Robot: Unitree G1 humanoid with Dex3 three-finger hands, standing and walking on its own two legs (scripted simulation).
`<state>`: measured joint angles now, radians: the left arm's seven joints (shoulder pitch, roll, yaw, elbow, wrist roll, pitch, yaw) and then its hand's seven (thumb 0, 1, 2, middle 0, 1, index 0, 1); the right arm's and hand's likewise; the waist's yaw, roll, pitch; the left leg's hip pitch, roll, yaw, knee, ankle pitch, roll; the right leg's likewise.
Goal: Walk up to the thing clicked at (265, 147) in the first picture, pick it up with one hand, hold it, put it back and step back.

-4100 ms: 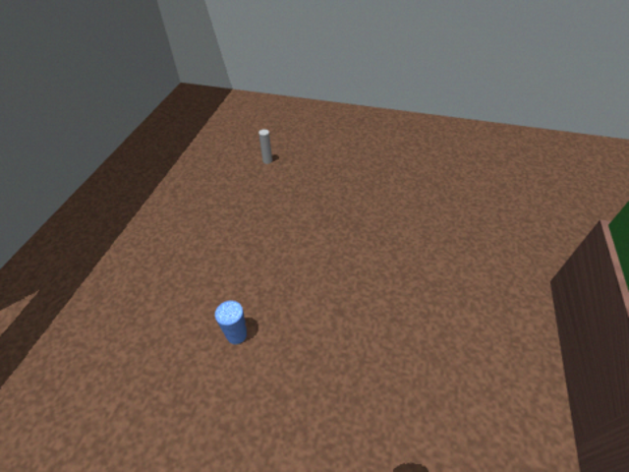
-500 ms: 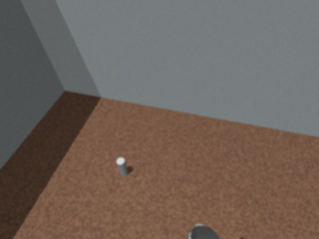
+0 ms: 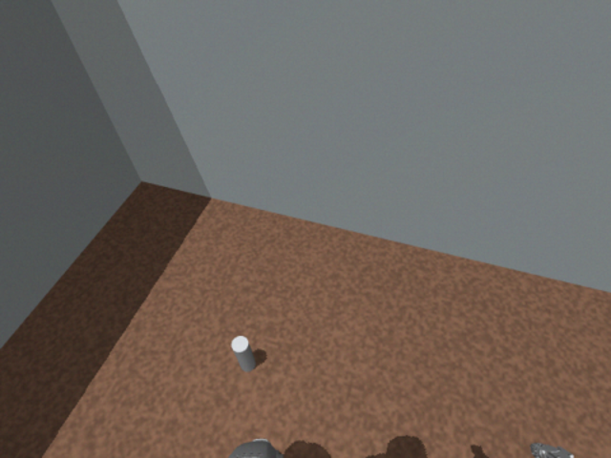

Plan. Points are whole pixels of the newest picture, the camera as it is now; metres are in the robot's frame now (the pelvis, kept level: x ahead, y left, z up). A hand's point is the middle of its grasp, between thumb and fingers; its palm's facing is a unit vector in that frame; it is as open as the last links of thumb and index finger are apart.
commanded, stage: walk up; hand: left
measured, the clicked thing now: (244, 354) +0.49 +0.24 -0.67
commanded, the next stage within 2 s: stand in 1.66 s
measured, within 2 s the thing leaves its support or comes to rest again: neither
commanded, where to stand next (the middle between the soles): +0.14 +0.02 m, yaw +0 degrees
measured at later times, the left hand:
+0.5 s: hand out of the picture +0.13 +0.26 -0.14, palm faces -0.06 -0.92 -0.40, open 7.4 cm
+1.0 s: hand (151, 431) +0.17 +0.26 -0.13, palm faces -0.03 -0.94 -0.33, open 7.4 cm
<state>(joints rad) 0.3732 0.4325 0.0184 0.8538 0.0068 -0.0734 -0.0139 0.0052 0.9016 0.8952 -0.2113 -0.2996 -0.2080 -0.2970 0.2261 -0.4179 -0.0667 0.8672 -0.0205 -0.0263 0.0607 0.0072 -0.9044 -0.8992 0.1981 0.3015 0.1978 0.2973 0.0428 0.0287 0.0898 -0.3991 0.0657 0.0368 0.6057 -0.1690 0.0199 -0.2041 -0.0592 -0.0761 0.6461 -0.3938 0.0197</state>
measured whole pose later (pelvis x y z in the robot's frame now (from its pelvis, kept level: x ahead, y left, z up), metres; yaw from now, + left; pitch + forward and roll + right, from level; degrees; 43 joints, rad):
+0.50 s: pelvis +0.05 +0.00 +0.00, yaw -1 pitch -3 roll +1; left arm 0.19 0.37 0.00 0.98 0.01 -0.03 0.00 0.01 0.90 0.90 -0.21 -0.30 -0.21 -0.30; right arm 0.17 -0.38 -0.02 0.98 0.00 0.00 0.01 0.01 -0.90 -0.90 0.20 0.30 0.20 0.30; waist 0.01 0.03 0.09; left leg -0.31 0.02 0.03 0.65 -0.28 0.00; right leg -0.33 -0.04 -0.03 0.68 -0.30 0.00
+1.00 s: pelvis +0.08 +0.01 +0.03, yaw -1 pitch -2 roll +0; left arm 0.05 0.35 -0.01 1.16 0.00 -0.02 -0.01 0.00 0.91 0.90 -0.21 -0.30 -0.20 -0.30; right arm 0.08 -0.37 0.00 1.16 0.00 -0.02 0.01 0.01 -0.90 -0.90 0.20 0.30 0.20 0.30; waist 0.00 0.00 0.05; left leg -0.15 0.02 0.02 0.37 -0.18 -0.01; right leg -0.15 -0.03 -0.05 0.36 -0.17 0.01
